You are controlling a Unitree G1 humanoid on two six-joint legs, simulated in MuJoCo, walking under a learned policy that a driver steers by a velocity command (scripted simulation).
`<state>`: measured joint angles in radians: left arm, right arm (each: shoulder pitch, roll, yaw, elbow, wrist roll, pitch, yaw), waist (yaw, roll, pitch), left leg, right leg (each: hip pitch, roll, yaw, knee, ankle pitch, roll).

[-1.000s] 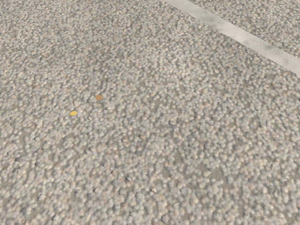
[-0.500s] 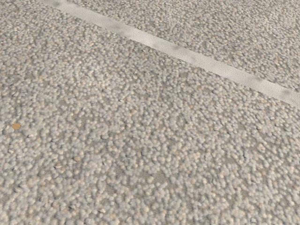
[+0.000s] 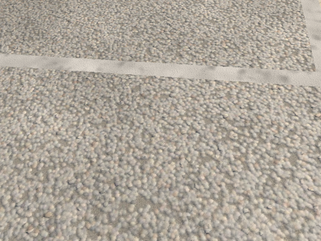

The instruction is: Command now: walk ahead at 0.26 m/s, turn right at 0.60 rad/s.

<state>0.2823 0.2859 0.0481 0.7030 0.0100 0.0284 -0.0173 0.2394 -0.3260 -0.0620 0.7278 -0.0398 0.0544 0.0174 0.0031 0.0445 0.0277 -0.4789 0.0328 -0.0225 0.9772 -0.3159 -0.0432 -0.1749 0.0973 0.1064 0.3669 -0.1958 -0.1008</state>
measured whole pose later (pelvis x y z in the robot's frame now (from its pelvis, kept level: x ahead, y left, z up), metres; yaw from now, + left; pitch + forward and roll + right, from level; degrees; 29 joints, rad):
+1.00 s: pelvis +0.24 +0.01 -0.01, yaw +11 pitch -1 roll +1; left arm 0.17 0.25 0.01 0.73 0.02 0.00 0.04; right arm 0.22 -0.33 -0.08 0.77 -0.01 0.08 0.02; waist -0.01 0.04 0.08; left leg -0.44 -0.05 -0.04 1.10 -0.45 -0.04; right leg -0.26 -0.01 -0.08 0.42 -0.15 -0.06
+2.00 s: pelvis +0.23 +0.00 +0.00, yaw +47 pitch +0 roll +1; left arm 0.18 0.25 0.02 0.69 0.02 0.02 0.04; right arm 0.24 -0.35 -0.09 0.75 -0.01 0.08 0.04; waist -0.01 0.06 0.08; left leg -0.45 -0.08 -0.09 1.09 -0.41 -0.06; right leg -0.19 0.00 -0.05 0.42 -0.23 -0.05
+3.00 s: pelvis +0.46 +0.26 +0.00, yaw +52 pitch +0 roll -1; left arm 0.40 0.22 0.03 0.95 0.01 -0.08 -0.02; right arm 0.18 -0.26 -0.02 0.89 -0.04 -0.03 0.04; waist 0.02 0.04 0.04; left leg -0.63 0.10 0.00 0.95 -0.12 0.04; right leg -0.05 0.09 -0.08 0.24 -0.19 -0.10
